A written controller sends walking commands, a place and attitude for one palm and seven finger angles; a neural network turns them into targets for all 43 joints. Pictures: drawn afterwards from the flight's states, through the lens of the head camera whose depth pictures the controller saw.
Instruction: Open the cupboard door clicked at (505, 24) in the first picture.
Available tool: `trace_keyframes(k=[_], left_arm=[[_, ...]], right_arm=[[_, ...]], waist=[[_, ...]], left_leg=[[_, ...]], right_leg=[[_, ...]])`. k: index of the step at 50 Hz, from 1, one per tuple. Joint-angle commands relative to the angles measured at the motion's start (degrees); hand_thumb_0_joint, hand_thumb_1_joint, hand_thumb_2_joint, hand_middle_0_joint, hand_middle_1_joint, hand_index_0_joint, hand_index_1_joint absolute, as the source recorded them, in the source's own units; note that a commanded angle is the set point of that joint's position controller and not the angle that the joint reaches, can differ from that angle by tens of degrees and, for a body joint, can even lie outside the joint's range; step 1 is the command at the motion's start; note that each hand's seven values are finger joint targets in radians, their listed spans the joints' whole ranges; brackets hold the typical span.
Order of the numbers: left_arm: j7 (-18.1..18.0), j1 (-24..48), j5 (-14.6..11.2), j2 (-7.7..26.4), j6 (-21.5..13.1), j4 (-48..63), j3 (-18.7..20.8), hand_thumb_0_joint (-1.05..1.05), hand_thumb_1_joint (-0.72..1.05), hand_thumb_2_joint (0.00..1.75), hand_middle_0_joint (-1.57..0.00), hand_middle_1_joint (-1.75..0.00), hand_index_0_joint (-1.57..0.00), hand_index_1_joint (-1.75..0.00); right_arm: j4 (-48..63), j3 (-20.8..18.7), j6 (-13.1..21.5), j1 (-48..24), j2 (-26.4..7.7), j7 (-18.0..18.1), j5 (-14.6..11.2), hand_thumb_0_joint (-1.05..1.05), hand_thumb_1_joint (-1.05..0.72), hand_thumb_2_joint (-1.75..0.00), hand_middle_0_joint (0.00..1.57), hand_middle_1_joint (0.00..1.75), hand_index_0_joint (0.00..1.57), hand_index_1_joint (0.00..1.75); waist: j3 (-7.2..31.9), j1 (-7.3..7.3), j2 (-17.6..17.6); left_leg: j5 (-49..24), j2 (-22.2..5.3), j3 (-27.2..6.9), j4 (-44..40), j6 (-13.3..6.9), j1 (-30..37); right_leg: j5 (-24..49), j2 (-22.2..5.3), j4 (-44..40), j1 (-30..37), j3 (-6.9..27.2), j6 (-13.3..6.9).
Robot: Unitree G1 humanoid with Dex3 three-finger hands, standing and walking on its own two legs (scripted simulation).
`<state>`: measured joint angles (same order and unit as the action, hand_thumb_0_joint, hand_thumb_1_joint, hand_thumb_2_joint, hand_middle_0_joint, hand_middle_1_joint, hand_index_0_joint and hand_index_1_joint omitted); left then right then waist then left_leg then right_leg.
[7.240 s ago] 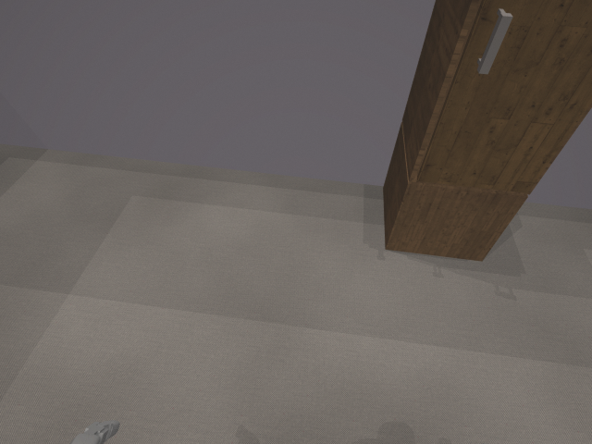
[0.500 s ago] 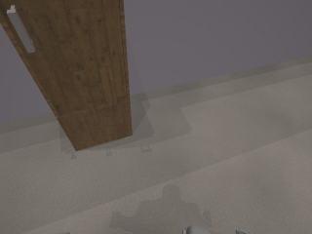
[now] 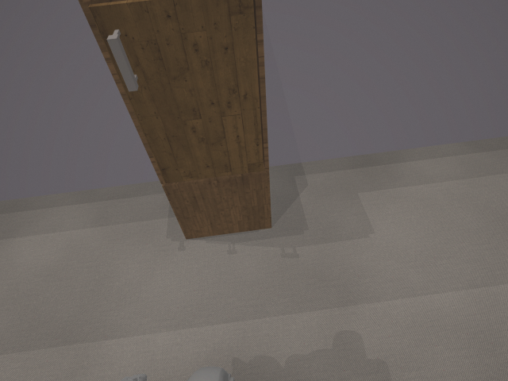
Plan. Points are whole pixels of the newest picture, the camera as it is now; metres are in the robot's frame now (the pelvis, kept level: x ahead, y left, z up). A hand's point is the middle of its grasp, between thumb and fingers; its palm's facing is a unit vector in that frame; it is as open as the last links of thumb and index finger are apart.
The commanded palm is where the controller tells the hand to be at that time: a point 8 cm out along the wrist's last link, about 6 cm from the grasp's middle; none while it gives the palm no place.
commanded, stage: turn to face it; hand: left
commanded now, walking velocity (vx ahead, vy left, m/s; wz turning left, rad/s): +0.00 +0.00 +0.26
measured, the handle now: (125, 60) +0.79 +0.33 +0.13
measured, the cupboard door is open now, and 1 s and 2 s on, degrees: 0 0 0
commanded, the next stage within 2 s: take the last steps up to it in 0.04 s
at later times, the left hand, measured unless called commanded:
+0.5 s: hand out of the picture +0.02 +0.28 -0.18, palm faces +0.14 -0.97 -0.17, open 7.4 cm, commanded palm none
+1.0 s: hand (170, 315) +0.28 +0.20 -0.17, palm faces +0.11 -0.98 -0.19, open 7.4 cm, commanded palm none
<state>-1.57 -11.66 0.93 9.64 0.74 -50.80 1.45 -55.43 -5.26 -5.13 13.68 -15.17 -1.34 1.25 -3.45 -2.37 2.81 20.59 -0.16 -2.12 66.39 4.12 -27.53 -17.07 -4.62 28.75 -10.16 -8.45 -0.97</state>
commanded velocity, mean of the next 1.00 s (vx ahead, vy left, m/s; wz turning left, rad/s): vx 0.24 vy -0.03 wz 0.05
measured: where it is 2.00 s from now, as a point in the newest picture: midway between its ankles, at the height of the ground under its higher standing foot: outside the picture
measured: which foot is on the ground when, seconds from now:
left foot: up 0.00-0.22, down 0.24-0.88, up 0.90-1.00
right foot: down 0.00-0.24, up 0.26-0.84, down 0.86-1.00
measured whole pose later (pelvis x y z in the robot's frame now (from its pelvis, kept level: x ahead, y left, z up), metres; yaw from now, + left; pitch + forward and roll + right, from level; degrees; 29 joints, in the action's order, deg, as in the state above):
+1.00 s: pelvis +0.19 +0.02 -0.01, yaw +6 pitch -3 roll +0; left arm -0.3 -8.2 0.4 8.1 -3.0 -58.2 2.1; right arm -66.0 -2.5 0.3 25.2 -7.7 1.0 0.7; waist -4.1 -3.0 1.5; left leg 23.3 -2.9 1.2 69.5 -1.9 -18.6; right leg -13.3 -0.6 32.5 -17.0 -9.2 -4.3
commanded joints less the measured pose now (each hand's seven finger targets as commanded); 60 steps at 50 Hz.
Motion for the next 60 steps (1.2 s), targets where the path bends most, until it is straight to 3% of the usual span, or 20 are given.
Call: trace_keyframes(k=[1, 6, 9, 10, 12, 13, 14, 20, 31, 37, 39, 41, 42, 43, 44, 45, 47, 50, 57, 60], left_arm=[[-0.6, -3.8, 0.5, 12.2, -1.5, 1.7, 3.2, 0.00, 0.90, 0.90, -0.20, -0.30, -0.20, -0.30], [-0.4, -6.8, 1.0, 14.3, -1.2, -0.8, 4.0, 0.00, 0.90, 0.90, -0.20, -0.30, -0.20, -0.30], [-0.2, -5.7, 0.6, 13.9, -1.0, -2.4, 3.8, 0.00, 0.90, 0.90, -0.20, -0.30, -0.20, -0.30], [0.0, -5.1, 0.1, 12.8, -0.8, -2.6, 3.6, 0.00, 0.90, 0.90, -0.20, -0.30, -0.20, -0.30], [0.8, -4.3, -0.2, 6.0, -0.4, -0.1, 2.0, 0.00, 0.90, 0.90, -0.20, -0.30, -0.20, -0.30], [0.8, -0.2, 0.5, 7.5, -0.4, 0.7, 1.8, 0.00, 0.90, 0.90, -0.20, -0.30, -0.20, -0.30], [0.8, 1.3, 0.9, 7.5, -0.2, -0.6, 2.0, 0.00, 0.90, 0.90, -0.20, -0.30, -0.20, -0.30], [2.4, -3.8, 0.6, 6.3, -1.1, -6.8, 1.6, 0.00, 0.90, 0.90, -0.20, -0.30, -0.20, -0.30], [2.5, 5.4, 0.3, 4.4, -0.8, -4.8, 1.5, 0.00, 0.90, 0.90, -0.20, -0.30, -0.20, -0.30], [2.9, 12.3, -0.2, 2.6, -1.9, -2.2, 1.2, 0.00, 0.90, 0.90, -0.20, -0.30, -0.20, -0.30], [2.8, 9.1, -0.2, 2.6, -2.4, -2.8, 1.4, 0.00, 0.90, 0.90, -0.20, -0.30, -0.20, -0.30], [2.4, -1.1, -0.1, 3.9, -3.2, -6.2, 1.9, 0.00, 0.90, 0.90, -0.20, -0.30, -0.20, -0.30], [2.1, -8.8, 0.2, 6.1, -3.8, -8.5, 2.7, 0.00, 0.90, 0.90, -0.20, -0.30, -0.20, -0.30], [1.3, -16.2, 0.6, 11.4, -4.5, -10.2, 4.0, 0.00, 0.90, 0.90, -0.20, -0.30, -0.20, -0.30], [1.0, -19.4, -0.2, 15.1, -4.4, -11.1, 4.7, 0.00, 0.90, 0.90, -0.20, -0.30, -0.20, -0.30], [0.8, -15.9, -0.9, 14.2, -3.9, -10.1, 4.5, 0.00, 0.90, 0.90, -0.20, -0.30, -0.20, -0.30], [0.7, -6.0, -0.7, 9.3, -3.8, -8.0, 3.1, 0.00, 0.90, 0.90, -0.20, -0.30, -0.20, -0.30], [0.4, -1.2, -0.3, 3.8, -4.6, -7.2, 1.3, 0.00, 0.90, 0.90, -0.20, -0.30, -0.20, -0.30], [0.5, -6.6, 0.0, 3.7, -5.3, -9.3, 1.1, 0.00, 0.90, 0.90, -0.20, -0.30, -0.20, -0.30], [0.1, -7.5, 0.3, 4.0, -4.7, -10.2, 0.6, 0.00, 0.90, 0.90, -0.20, -0.30, -0.20, -0.30]], right_arm=[[4.3, -0.1, 1.4, -4.6, -2.5, 0.2, -0.1, 0.00, -0.90, -0.90, 0.20, 0.30, 0.20, 0.30], [4.7, 1.2, 2.6, -7.3, -1.0, 0.5, -0.8, 0.00, -0.90, -0.90, 0.20, 0.30, 0.20, 0.30], [2.9, 1.8, 3.6, -2.6, -0.8, 0.9, -0.7, 0.00, -0.90, -0.90, 0.20, 0.30, 0.20, 0.30], [2.0, 1.7, 4.3, 0.0, -2.1, 0.8, -0.5, 0.00, -0.90, -0.90, 0.20, 0.30, 0.20, 0.30], [0.7, -0.4, 5.2, 6.5, -11.9, 1.3, 0.3, 0.00, -0.90, -0.90, 0.20, 0.30, 0.20, 0.30], [0.2, -0.4, 4.7, 8.2, -12.6, 1.4, 0.3, 0.00, -0.90, -0.90, 0.20, 0.30, 0.20, 0.30], [-0.4, 0.3, 5.3, 7.0, -9.2, 2.2, 0.4, 0.00, -0.90, -0.90, 0.20, 0.30, 0.20, 0.30], [-1.7, 2.3, 8.0, 6.1, -3.3, 3.1, -0.5, 0.00, -0.90, -0.90, 0.20, 0.30, 0.20, 0.30], [-6.8, 2.6, 9.1, 16.3, -0.6, 4.0, -0.3, 0.00, -0.90, -0.90, 0.20, 0.30, 0.20, 0.30], [-9.1, 2.4, 9.0, 19.1, -1.2, 4.2, 0.5, 0.00, -0.90, -0.90, 0.20, 0.30, 0.20, 0.30], [-9.5, 2.3, 8.9, 18.2, -1.8, 4.1, 0.5, 0.00, -0.90, -0.90, 0.20, 0.30, 0.20, 0.30], [-9.9, 2.1, 8.8, 17.7, -2.3, 4.0, -0.1, 0.00, -0.90, -0.90, 0.20, 0.30, 0.20, 0.30], [-9.6, 2.1, 8.9, 17.1, -1.9, 3.7, -0.6, 0.00, -0.90, -0.90, 0.20, 0.30, 0.20, 0.30], [-8.7, 2.3, 9.0, 18.2, 0.8, 2.9, -1.2, 0.00, -0.90, -0.90, 0.20, 0.30, 0.20, 0.30], [-7.6, 2.5, 8.9, 20.2, 2.7, 3.2, -1.3, 0.00, -0.90, -0.90, 0.20, 0.30, 0.20, 0.30], [-7.0, 2.2, 8.3, 16.4, 1.9, 3.1, -1.4, 0.00, -0.90, -0.90, 0.20, 0.30, 0.20, 0.30], [-6.2, 1.9, 7.5, 11.5, 3.8, 2.3, -0.7, 0.00, -0.90, -0.90, 0.20, 0.30, 0.20, 0.30], [-7.7, 2.3, 5.7, 15.4, 6.5, 2.0, 0.3, 0.00, -0.90, -0.90, 0.20, 0.30, 0.20, 0.30], [-4.4, 2.3, 5.3, 7.3, 5.7, 1.3, 0.3, 0.00, -0.90, -0.90, 0.20, 0.30, 0.20, 0.30], [-4.0, 3.5, 5.8, 3.0, 6.3, 1.8, -0.4, 0.00, -0.90, -0.90, 0.20, 0.30, 0.20, 0.30]], waist=[[0.7, 3.71, -12.8], [4.3, 5.42, -15.1], [6.6, 3.10, -14.8], [7.6, 1.52, -11.3], [7.8, -1.51, 17.1], [4.5, -2.95, 11.9], [1.4, -2.60, 11.6], [-0.9, 1.39, 3.6], [-6.2, -0.09, 3.4], [-6.5, -1.64, 3.5], [-4.4, 0.11, 3.6], [0.4, 4.45, 2.1], [4.6, 7.72, 0.3], [10.8, 10.08, -10.2], [15.1, 8.47, -17.0], [9.7, 8.42, -9.4], [-0.5, 4.77, -4.9], [-1.9, -0.25, -5.1], [-0.3, 0.96, -7.8], [1.1, 2.11, -7.1]], left_leg=[[2.7, -1.6, 1.8, -6.1, 0.4, -2.6], [6.4, -0.5, 5.5, -21.7, -0.6, 4.8], [-2.0, 0.4, 7.4, -35.1, -1.6, 14.8], [-7.3, -0.5, 6.6, -43.2, -2.3, 22.0], [-8.4, -21.1, -20.3, -52.0, -11.4, 33.4], [-1.7, -23.7, -21.3, -53.5, -14.8, 28.9], [0.0, -20.7, -19.5, -55.8, -13.8, 25.8], [-22.2, -13.2, -6.1, -54.9, -12.0, 27.0], [-30.4, -15.4, -5.7, -55.6, -13.5, 31.4], [-34.8, -16.1, -4.5, -52.4, -13.6, 31.6], [-44.2, -15.2, -2.3, -48.4, -13.1, 29.8], [-51.9, -12.7, 0.6, -37.9, -10.7, 26.3], [-46.6, -10.5, 1.8, -28.8, -8.9, 20.2], [-25.1, -5.0, 5.4, -13.4, -6.7, 7.4], [12.4, 1.2, 4.9, 4.3, -5.6, -0.2], [11.9, -1.6, 0.6, 9.8, -6.9, -2.5], [3.0, -5.4, 0.2, 10.3, -6.8, -3.1], [-4.0, -6.7, 1.2, 3.4, -5.1, 2.0], [-6.6, -6.9, 4.3, -14.2, -2.8, 0.2], [-5.3, -5.0, 4.9, -25.7, -2.1, 4.5]], right_leg=[[20.3, -14.0, -10.6, 2.9, 9.4, -5.9], [32.8, -15.0, -5.7, 6.3, 8.1, -6.8], [23.6, -13.3, -3.2, 3.5, 6.0, -3.3], [14.7, -11.7, 0.0, -1.0, 4.4, -1.0], [-19.3, 0.0, 21.2, -23.4, -1.9, 4.6], [-19.2, -0.9, 27.9, -25.0, 3.2, 3.2], [-15.3, -1.9, 30.7, -26.2, 5.8, 3.2], [0.8, -1.7, 35.0, -24.7, 5.9, 4.2], [5.0, -2.4, 28.8, -32.7, 5.7, 4.3], [2.7, -1.0, 14.2, -26.5, 4.0, 1.5], [1.1, 1.8, 9.0, -17.8, 1.7, -0.1], [6.7, 4.9, 3.1, -3.0, -0.5, -1.2], [10.9, 3.2, 0.6, 9.2, 1.9, -2.1], [13.5, -9.7, -1.5, 22.4, 16.4, -6.8], [18.6, -22.5, -8.3, 24.2, 35.6, -12.7], [9.4, -21.9, -12.9, 16.8, 34.1, -14.2], [-6.4, -17.7, -17.9, -1.0, 28.5, -10.6], [2.7, -11.6, -19.9, -10.2, 13.5, -6.9], [16.3, -9.9, -18.8, -4.1, 9.4, -8.5], [34.9, -9.4, -13.4, 0.3, 8.5, -8.2]])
